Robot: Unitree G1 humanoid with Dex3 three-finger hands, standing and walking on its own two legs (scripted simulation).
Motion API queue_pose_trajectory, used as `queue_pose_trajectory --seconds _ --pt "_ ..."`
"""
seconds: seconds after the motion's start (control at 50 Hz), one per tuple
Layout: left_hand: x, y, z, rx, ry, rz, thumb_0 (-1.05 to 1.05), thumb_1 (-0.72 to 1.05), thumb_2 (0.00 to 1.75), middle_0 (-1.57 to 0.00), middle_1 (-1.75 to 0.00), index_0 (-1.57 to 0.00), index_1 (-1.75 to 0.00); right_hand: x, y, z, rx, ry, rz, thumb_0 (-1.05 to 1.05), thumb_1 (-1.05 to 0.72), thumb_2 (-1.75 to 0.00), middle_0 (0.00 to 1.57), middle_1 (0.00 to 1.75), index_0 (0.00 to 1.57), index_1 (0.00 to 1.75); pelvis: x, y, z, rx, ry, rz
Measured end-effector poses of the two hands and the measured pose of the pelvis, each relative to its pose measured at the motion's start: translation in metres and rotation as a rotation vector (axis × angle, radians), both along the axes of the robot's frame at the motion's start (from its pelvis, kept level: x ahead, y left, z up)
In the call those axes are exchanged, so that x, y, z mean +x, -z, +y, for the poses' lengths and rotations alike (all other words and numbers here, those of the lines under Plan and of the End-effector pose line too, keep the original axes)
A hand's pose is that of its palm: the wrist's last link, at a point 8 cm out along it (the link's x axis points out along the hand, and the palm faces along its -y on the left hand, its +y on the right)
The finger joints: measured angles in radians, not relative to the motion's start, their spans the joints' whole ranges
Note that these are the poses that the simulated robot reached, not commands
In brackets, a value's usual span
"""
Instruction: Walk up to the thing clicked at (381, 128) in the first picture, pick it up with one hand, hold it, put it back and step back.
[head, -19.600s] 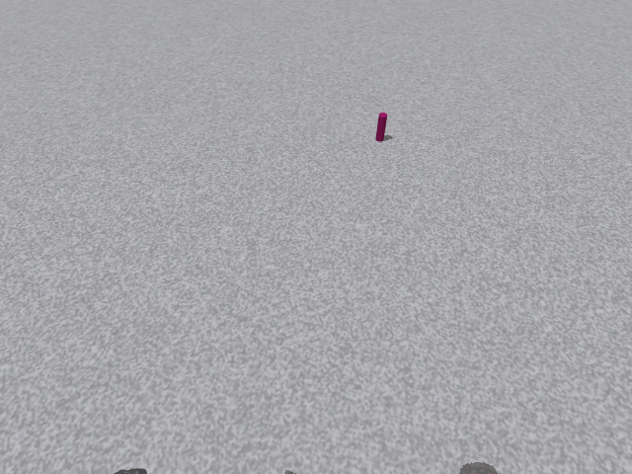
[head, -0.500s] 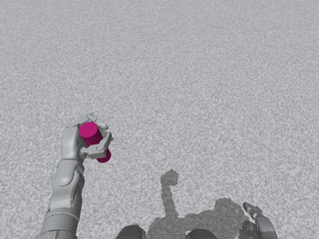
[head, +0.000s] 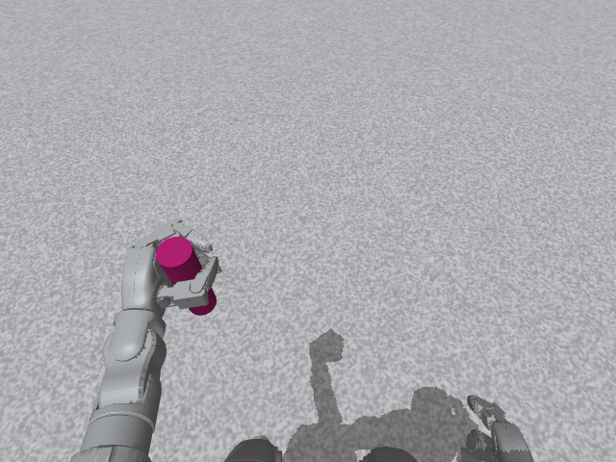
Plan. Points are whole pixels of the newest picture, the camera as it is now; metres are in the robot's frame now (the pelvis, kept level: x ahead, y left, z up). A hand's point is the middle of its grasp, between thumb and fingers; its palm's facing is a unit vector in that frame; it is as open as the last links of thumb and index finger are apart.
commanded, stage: hold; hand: left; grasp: from the side
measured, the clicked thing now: (190, 280) +0.33 +0.18 +0.03
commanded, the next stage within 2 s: crouch in 1.44 s
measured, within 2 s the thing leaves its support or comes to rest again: neither
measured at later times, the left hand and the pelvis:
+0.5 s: hand (194, 276) +0.32 +0.17 +0.05, palm faces +0.06 -1.00 +0.00, open 5.4 cm; pelvis +0.00 +0.00 +0.00, yaw +0 degrees
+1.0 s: hand (198, 275) +0.32 +0.16 +0.06, palm faces +0.06 -1.00 +0.00, open 5.4 cm; pelvis -0.01 -0.01 +0.00, yaw +0 degrees
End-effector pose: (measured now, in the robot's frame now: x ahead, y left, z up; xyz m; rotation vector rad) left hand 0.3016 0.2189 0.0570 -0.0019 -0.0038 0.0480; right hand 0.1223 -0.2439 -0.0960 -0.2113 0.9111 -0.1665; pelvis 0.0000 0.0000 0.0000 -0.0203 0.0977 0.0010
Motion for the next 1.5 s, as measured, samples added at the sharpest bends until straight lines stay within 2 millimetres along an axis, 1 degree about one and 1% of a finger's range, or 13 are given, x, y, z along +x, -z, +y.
queue_pose_trajectory --seconds 0.14,0.22,0.36,0.58,0.7,0.88,0.96,1.14,1.28,1.42,1.5 --pt "0.001 -0.002 0.003 0.002 -0.011 -0.006 0.01 0.14 1.15 -0.99 -1.16 -1.01 -1.18 0.004 -0.003 0.004 0.004 -0.004 -0.012 0.01 -0.90 -0.90 0.20 0.30 0.20 0.30 0.001 -0.001 0.002 -0.001 0.001 -0.003" --pt "0.001 0.001 0.004 0.000 -0.007 0.003 0.01 0.14 1.15 -0.99 -1.16 -1.01 -1.18 0.005 -0.003 0.005 0.004 -0.009 -0.018 0.01 -0.90 -0.90 0.20 0.30 0.20 0.30 0.001 -0.001 0.003 -0.003 0.000 -0.001" --pt "0.000 0.001 0.003 0.001 -0.009 0.002 0.01 0.14 1.15 -0.99 -1.16 -1.01 -1.18 0.003 -0.003 0.005 0.005 -0.012 -0.015 0.01 -0.90 -0.90 0.20 0.30 0.20 0.30 -0.001 0.000 0.003 -0.002 0.002 -0.003" --pt "-0.008 0.003 0.000 0.009 -0.004 0.005 0.01 0.14 1.15 -0.99 -1.16 -1.01 -1.18 -0.003 0.000 0.000 0.007 -0.012 -0.005 0.01 -0.90 -0.90 0.20 0.30 0.20 0.30 -0.004 0.000 -0.001 0.000 -0.002 -0.008" --pt "-0.007 -0.001 -0.003 0.002 -0.010 -0.014 0.01 0.14 1.15 -0.99 -1.16 -1.01 -1.18 -0.005 0.000 -0.003 0.006 -0.011 -0.010 0.01 -0.90 -0.90 0.20 0.30 0.20 0.30 -0.007 0.000 -0.004 0.002 -0.004 -0.010" --pt "-0.008 0.003 -0.007 -0.002 0.004 0.009 0.01 0.14 1.15 -0.99 -1.16 -1.00 -1.18 -0.006 -0.001 -0.008 0.001 -0.006 -0.019 0.01 -0.90 -0.90 0.20 0.30 0.20 0.30 -0.010 0.000 -0.006 0.004 -0.003 -0.006" --pt "-0.008 0.001 -0.006 -0.002 -0.008 -0.007 0.01 0.14 1.15 -0.99 -1.16 -1.00 -1.18 -0.007 0.000 -0.009 0.000 -0.008 -0.016 0.01 -0.90 -0.90 0.20 0.30 0.20 0.30 -0.010 0.001 -0.007 0.005 -0.003 -0.007" --pt "-0.009 0.003 -0.006 0.008 0.008 0.003 0.01 0.14 1.15 -0.99 -1.16 -1.00 -1.18 -0.006 0.001 -0.009 0.005 -0.005 -0.013 0.01 -0.90 -0.90 0.20 0.30 0.20 0.30 -0.007 0.001 -0.008 0.006 -0.003 -0.002" --pt "-0.003 0.000 -0.005 -0.005 -0.013 -0.013 0.01 0.14 1.15 -0.99 -1.16 -1.00 -1.18 0.000 0.001 -0.008 0.004 -0.005 -0.015 0.01 -0.91 -0.90 0.20 0.30 0.20 0.30 -0.003 0.001 -0.008 0.006 -0.004 0.000" --pt "-0.001 0.005 -0.007 0.003 0.012 0.013 0.01 0.14 1.15 -0.99 -1.16 -1.00 -1.18 0.005 -0.001 -0.009 0.000 0.000 -0.018 0.01 -0.91 -0.90 0.20 0.30 0.20 0.30 0.001 0.000 -0.007 0.005 -0.003 0.005" --pt "0.000 0.002 -0.005 -0.006 -0.005 -0.001 0.01 0.14 1.15 -0.99 -1.16 -1.00 -1.18 0.006 -0.001 -0.008 -0.004 -0.005 -0.014 0.01 -0.91 -0.90 0.20 0.30 0.20 0.30 0.002 0.000 -0.007 0.004 -0.002 0.004"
